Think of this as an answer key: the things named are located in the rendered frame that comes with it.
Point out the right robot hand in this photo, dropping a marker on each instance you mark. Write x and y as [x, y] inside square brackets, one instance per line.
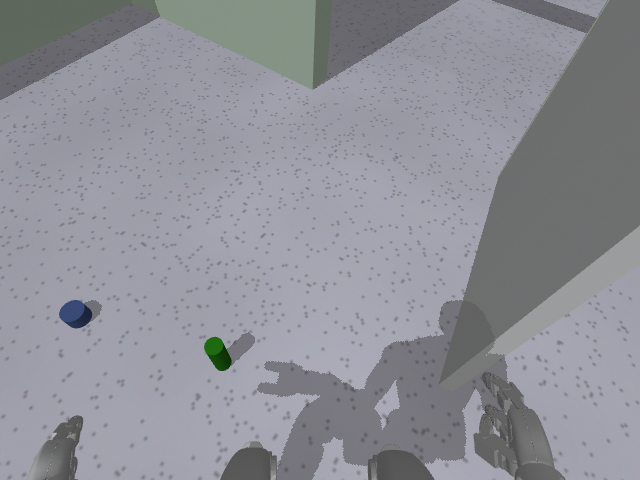
[522, 437]

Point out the left robot hand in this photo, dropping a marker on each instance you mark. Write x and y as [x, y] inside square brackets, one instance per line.
[55, 460]

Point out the right robot arm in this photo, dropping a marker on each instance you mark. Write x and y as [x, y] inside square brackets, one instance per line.
[537, 471]

